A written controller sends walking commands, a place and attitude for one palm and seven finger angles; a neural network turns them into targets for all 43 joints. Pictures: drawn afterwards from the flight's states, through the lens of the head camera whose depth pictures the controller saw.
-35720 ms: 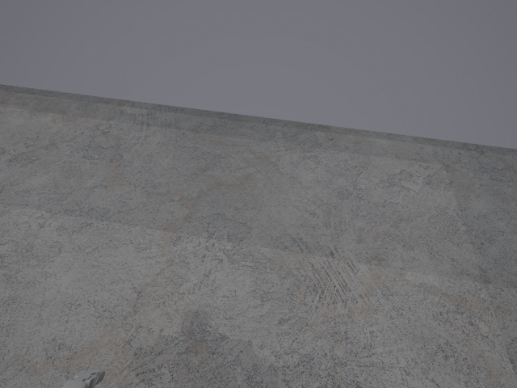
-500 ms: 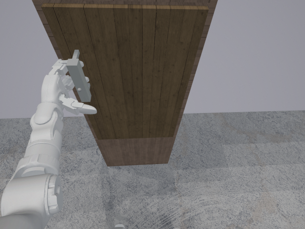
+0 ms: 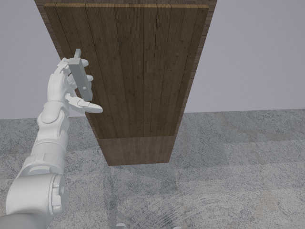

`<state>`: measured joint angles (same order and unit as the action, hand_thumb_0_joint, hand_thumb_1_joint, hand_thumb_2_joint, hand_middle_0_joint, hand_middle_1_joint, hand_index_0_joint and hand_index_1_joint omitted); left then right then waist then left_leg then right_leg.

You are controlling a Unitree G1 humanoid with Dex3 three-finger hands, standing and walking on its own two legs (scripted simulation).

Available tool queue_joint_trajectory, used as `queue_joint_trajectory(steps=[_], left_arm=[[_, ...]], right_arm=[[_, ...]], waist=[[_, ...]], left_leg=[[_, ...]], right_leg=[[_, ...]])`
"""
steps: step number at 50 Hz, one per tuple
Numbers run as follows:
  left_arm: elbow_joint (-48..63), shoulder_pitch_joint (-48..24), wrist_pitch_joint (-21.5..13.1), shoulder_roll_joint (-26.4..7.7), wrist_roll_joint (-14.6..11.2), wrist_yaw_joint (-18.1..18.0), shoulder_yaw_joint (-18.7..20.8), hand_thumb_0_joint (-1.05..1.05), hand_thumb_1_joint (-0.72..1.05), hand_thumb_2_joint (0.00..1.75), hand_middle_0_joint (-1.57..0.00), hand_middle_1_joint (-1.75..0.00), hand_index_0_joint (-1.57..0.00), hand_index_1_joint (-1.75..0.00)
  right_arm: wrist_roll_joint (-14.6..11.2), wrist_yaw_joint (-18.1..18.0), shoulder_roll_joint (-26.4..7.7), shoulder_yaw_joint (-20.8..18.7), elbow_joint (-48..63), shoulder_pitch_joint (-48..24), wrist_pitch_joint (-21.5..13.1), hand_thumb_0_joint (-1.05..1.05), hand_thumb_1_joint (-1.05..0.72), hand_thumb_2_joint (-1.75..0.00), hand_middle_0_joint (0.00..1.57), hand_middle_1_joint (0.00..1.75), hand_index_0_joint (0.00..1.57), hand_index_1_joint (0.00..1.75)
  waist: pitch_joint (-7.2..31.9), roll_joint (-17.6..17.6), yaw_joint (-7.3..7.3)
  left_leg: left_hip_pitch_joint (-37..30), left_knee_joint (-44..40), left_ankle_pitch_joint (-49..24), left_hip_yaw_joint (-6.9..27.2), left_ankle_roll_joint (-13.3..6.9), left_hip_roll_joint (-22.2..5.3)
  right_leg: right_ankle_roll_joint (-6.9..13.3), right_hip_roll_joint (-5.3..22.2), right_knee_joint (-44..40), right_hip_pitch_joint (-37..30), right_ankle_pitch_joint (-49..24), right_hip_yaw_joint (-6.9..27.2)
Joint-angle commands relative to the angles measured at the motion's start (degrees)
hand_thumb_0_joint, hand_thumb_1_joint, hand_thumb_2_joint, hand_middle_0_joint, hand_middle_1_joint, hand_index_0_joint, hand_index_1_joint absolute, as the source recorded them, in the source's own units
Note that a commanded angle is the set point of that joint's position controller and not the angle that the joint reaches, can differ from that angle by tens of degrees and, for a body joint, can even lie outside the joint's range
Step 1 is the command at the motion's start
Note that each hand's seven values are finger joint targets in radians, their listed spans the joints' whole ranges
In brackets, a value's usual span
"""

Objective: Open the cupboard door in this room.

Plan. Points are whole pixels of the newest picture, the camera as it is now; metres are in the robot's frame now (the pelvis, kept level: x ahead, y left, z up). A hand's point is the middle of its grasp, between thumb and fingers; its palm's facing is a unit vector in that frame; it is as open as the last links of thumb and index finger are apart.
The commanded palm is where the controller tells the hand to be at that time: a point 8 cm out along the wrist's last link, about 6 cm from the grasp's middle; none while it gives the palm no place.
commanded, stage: slide the fingers in behind the handle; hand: left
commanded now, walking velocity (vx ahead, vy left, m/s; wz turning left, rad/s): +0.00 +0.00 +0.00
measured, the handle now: (83, 75) +0.50 +0.19 +0.11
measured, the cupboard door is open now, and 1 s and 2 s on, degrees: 0 0 45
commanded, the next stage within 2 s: close the thumb around the handle in 0.02 s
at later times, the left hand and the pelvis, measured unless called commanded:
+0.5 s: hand (87, 89) +0.45 +0.17 +0.11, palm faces +0.03 -1.00 +0.00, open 9.9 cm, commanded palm +0.42 +0.22 +0.11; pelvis +0.00 +0.00 +0.00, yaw +0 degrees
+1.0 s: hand (87, 89) +0.45 +0.16 +0.11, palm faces +0.04 -1.00 +0.00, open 6.1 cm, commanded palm +0.41 +0.21 +0.11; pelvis +0.00 -0.01 +0.00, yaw +0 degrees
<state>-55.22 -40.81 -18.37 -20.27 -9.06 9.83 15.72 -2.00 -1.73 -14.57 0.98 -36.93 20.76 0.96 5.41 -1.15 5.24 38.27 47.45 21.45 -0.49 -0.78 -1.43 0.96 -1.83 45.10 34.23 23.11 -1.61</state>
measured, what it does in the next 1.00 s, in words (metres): stands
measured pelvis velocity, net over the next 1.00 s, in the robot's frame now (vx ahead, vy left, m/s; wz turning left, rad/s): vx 0.00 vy -0.01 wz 0.00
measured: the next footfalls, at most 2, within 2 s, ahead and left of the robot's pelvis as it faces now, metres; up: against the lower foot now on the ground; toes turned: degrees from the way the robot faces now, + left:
none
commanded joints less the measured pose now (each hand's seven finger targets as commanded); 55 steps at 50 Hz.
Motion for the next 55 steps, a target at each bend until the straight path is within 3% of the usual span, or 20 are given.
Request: queue_joint_trajectory(steps=[1, 4, 6, 8, 9, 10, 15, 17, 21, 22, 23, 27, 31, 37, 40, 43, 44, 46, 47, 55], left_arm=[[11.0, -27.3, -3.2, -10.7, -0.6, -0.2, 1.0, 0.0, -0.5, 0.3, -0.3, -1.2, -0.3, -1.2], [10.2, -26.5, -3.1, -13.1, 0.0, -1.1, 3.3, 0.0, -0.5, 0.3, -0.3, -1.2, -0.3, -1.2], [10.9, -26.6, -3.4, -11.8, 0.4, -1.4, 2.3, 0.0, -0.5, 0.3, -0.3, -1.2, -0.3, -1.2], [9.9, -26.2, -3.4, -11.9, 0.2, -1.1, 2.4, 0.0, -0.39, 0.35, -0.31, -1.21, -0.31, -1.21], [9.9, -26.3, -3.8, -14.0, 0.2, -1.3, 4.1, 0.0, -0.33, 0.37, -0.31, -1.22, -0.31, -1.22], [10.1, -26.2, -3.7, -12.4, 0.2, -1.0, 2.5, 0.0, -0.28, 0.4, -0.32, -1.22, -0.32, -1.22], [13.8, -25.7, -4.8, -11.8, -0.1, -0.5, 2.2, 0.0, 0.0, 0.52, -0.34, -1.25, -0.34, -1.25], [13.7, -24.8, -4.6, -10.1, -0.5, -0.4, 1.1, 0.0, 0.12, 0.56, -0.34, -1.27, -0.34, -1.27], [12.5, -25.1, -3.4, -10.0, -0.8, -0.9, 1.1, 0.0, 0.34, 0.66, -0.36, -1.29, -0.36, -1.29], [11.4, -24.2, -3.0, -11.6, -0.6, -1.1, 2.5, 0.0, 0.4, 0.68, -0.36, -1.3, -0.36, -1.3], [11.6, -25.1, -2.7, -10.4, -0.6, -1.0, 1.2, 0.0, 0.45, 0.71, -0.37, -1.3, -0.37, -1.3], [14.2, -24.1, -3.9, -11.0, -0.1, -1.8, 2.4, 0.0, 0.68, 0.8, -0.38, -1.33, -0.38, -1.33], [13.1, -24.0, -4.3, -12.4, 0.0, -1.7, 2.9, 0.0, 0.9, 0.9, -0.4, -1.35, -0.4, -1.35], [14.4, -24.5, -3.7, -10.5, -0.5, -0.6, 1.2, 0.0, 0.9, 0.9, -0.4, -1.35, -0.4, -1.35], [13.0, -22.5, -3.6, -13.6, -0.6, -1.0, 4.1, 0.0, 0.9, 0.9, -0.4, -1.35, -0.4, -1.35], [14.1, -23.1, -3.6, -12.5, -0.7, -0.5, 3.1, 0.0, 0.9, 0.9, -0.4, -1.35, -0.4, -1.35], [14.4, -22.6, -3.9, -14.6, -0.8, -0.7, 4.7, 0.0, 0.9, 0.9, -0.4, -1.35, -0.4, -1.35], [14.0, -22.6, -3.8, -13.5, -0.8, -0.4, 3.9, 0.0, 0.9, 0.9, -0.4, -1.35, -0.4, -1.35], [15.7, -24.0, -3.8, -9.4, -1.1, -0.2, 0.4, 0.0, 0.9, 0.9, -0.4, -1.35, -0.4, -1.35], [22.4, -7.5, -2.7, -7.6, -2.2, -0.5, 0.9, 0.0, 0.9, 0.9, -0.4, -1.35, -0.4, -1.35]], right_arm=[[0.0, -0.4, -9.1, -3.4, 5.0, 3.7, -1.5, 0.0, -0.9, -0.9, 0.2, 0.3, 0.2, 0.3], [0.3, -0.4, -9.3, -3.3, 5.2, 4.1, -1.3, 0.0, -0.9, -0.9, 0.2, 0.3, 0.2, 0.3], [0.2, -0.2, -8.9, -3.2, 5.6, 3.7, -1.3, 0.0, -0.9, -0.9, 0.2, 0.3, 0.2, 0.3], [0.2, -0.3, -9.0, -3.2, 5.7, 3.7, -1.4, 0.0, -0.9, -0.9, 0.2, 0.3, 0.2, 0.3], [0.4, -0.4, -9.3, -3.2, 5.5, 4.2, -1.3, 0.0, -0.9, -0.9, 0.2, 0.3, 0.2, 0.3], [0.1, -0.4, -9.0, -3.2, 5.9, 3.6, -1.3, 0.0, -0.9, -0.9, 0.2, 0.3, 0.2, 0.3], [0.1, -0.3, -9.0, -3.6, 5.9, 3.6, -1.5, 0.0, -0.9, -0.9, 0.2, 0.3, 0.2, 0.3], [0.0, -0.2, -8.9, -3.5, 5.9, 3.4, -1.5, 0.0, -0.9, -0.9, 0.2, 0.3, 0.2, 0.3], [0.0, -0.2, -8.9, -3.4, 5.8, 3.3, -1.4, 0.0, -0.9, -0.9, 0.2, 0.3, 0.2, 0.3], [-0.1, -0.4, -9.1, -3.5, 5.8, 3.4, -1.3, 0.0, -0.9, -0.9, 0.2, 0.3, 0.2, 0.3], [-0.1, -0.4, -8.9, -3.3, 5.9, 3.1, -1.3, 0.0, -0.9, -0.9, 0.2, 0.3, 0.2, 0.3], [0.2, -0.2, -8.7, -3.5, 6.3, 2.9, -1.5, 0.0, -0.9, -0.9, 0.2, 0.3, 0.2, 0.3], [0.1, -0.3, -8.8, -3.3, 6.0, 2.8, -1.4, 0.0, -0.9, -0.9, 0.2, 0.3, 0.2, 0.3], [-0.1, -0.4, -8.6, -3.3, 6.4, 2.3, -1.4, 0.0, -0.9, -0.9, 0.2, 0.3, 0.2, 0.3], [0.0, -0.6, -8.8, -3.1, 6.5, 2.3, -1.2, 0.0, -0.9, -0.9, 0.2, 0.3, 0.2, 0.3], [-0.1, -0.6, -8.5, -3.2, 6.7, 2.0, -1.2, 0.0, -0.9, -0.9, 0.2, 0.3, 0.2, 0.3], [0.0, -0.6, -8.8, -3.2, 6.6, 2.3, -1.1, 0.0, -0.9, -0.9, 0.2, 0.3, 0.2, 0.3], [-0.2, -0.7, -8.6, -3.2, 6.7, 2.1, -1.1, 0.0, -0.9, -0.9, 0.2, 0.3, 0.2, 0.3], [-0.2, -0.5, -8.1, -3.1, 6.9, 1.7, -1.3, 0.0, -0.9, -0.9, 0.2, 0.3, 0.2, 0.3], [-0.4, 0.4, -8.3, -3.7, 9.1, 0.3, -1.7, 0.0, -0.9, -0.9, 0.2, 0.3, 0.2, 0.3]], waist=[[19.9, -1.8, 1.2], [19.3, -1.4, 0.26], [19.6, -2.7, 0.23], [18.7, -1.2, 0.59], [19.2, 0.1, 0.3], [19.3, -0.8, 0.53], [22.6, -4.2, 0.01], [21.5, -3.5, 0.31], [19.3, -1.2, 0.54], [18.5, 0.2, 0.25], [17.9, 0.0, 0.75], [21.0, -3.0, -0.57], [19.9, -0.3, -0.01], [20.9, -2.4, 0.12], [19.9, 0.2, -0.71], [20.0, -1.5, -0.45], [20.3, -0.7, -0.95], [19.4, -0.3, -0.39], [19.6, -2.4, 0.16], [21.5, -0.3, -3.16]], left_leg=[[-17.6, -4.5, -16.6, 2.1, -0.9, 1.1], [-16.2, -4.7, -15.8, 2.0, -1.0, 1.3], [-16.7, -4.8, -16.0, 1.8, -0.9, 1.3], [-15.6, -4.7, -14.2, 1.4, -1.1, 1.3], [-15.2, -4.6, -14.7, 1.8, -1.2, 1.3], [-15.3, -4.9, -14.2, 1.4, -1.2, 1.4], [-19.3, -4.1, -17.9, 1.8, -0.8, 1.1], [-19.1, -4.3, -17.8, 1.8, -0.8, 1.0], [-17.0, -4.8, -15.6, 1.6, -1.0, 1.2], [-15.7, -5.0, -14.8, 1.6, -1.1, 1.3], [-15.3, -5.1, -14.0, 1.2, -1.2, 1.4], [-18.1, -4.6, -17.0, 1.4, -0.9, 1.4], [-16.0, -4.5, -15.6, 1.1, -1.1, 1.4], [-17.0, -4.6, -15.7, 0.8, -1.2, 1.7], [-14.5, -4.9, -15.1, 0.7, -1.4, 1.8], [-15.1, -4.8, -14.9, 0.3, -1.4, 1.9], [-14.7, -4.7, -15.7, 0.5, -1.5, 1.9], [-14.6, -4.9, -15.4, 0.2, -1.5, 1.8], [-15.7, -4.8, -15.8, 0.2, -1.4, 1.9], [-17.1, -5.4, -19.4, -0.1, -1.3, 1.7]], right_leg=[[0.1, -1.1, -5.4, -2.9, -19.1, 0.1], [0.3, -1.0, -5.4, -3.7, -18.4, 0.1], [0.2, -1.0, -5.3, -3.4, -18.4, 0.1], [0.0, -1.0, -5.9, -3.5, -17.6, 0.4], [0.2, -1.1, -5.5, -4.5, -18.0, 0.3], [0.1, -1.0, -5.7, -4.3, -18.0, 0.5], [0.4, -1.2, -4.9, -3.6, -19.8, 0.3], [0.3, -1.3, -5.2, -3.3, -19.6, 0.1], [0.1, -1.2, -5.7, -3.8, -19.0, 0.1], [0.1, -1.1, -6.0, -4.4, -18.6, 0.3], [-0.1, -1.0, -6.3, -4.3, -18.5, 0.5], [0.3, -1.0, -5.4, -4.5, -20.1, 0.3], [0.0, -1.0, -5.6, -5.7, -20.3, 0.7], [0.0, -0.8, -6.0, -6.1, -21.1, 1.0], [-0.1, -0.8, -6.0, -8.1, -21.6, 1.2], [-0.2, -0.7, -6.2, -7.8, -21.7, 1.4], [0.0, -0.7, -6.1, -9.0, -22.5, 1.5], [-0.2, -0.7, -6.3, -8.6, -22.7, 1.4], [-0.2, -0.7, -6.3, -7.7, -22.9, 1.4], [0.2, -0.9, -5.8, -10.7, -26.0, 0.7]])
